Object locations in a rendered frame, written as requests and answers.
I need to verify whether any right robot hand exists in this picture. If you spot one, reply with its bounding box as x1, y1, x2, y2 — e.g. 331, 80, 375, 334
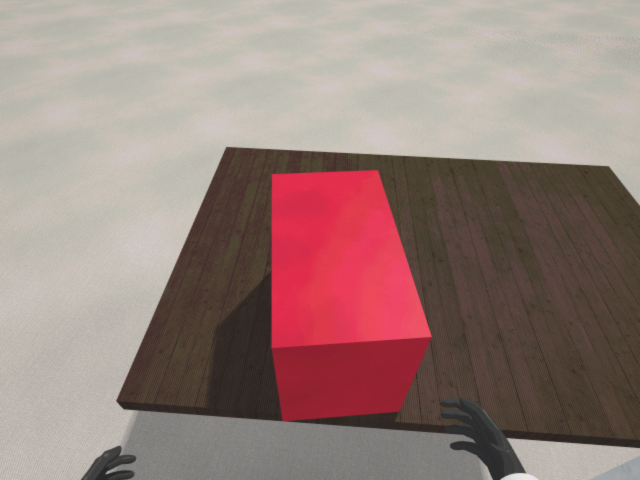
440, 397, 526, 480

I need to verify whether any left robot hand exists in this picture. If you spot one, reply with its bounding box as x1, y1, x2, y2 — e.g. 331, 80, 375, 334
81, 446, 136, 480

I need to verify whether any carton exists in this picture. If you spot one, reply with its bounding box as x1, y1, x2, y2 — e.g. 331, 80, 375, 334
272, 170, 432, 421

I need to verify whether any table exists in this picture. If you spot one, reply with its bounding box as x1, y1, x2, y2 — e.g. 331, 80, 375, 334
116, 147, 640, 480

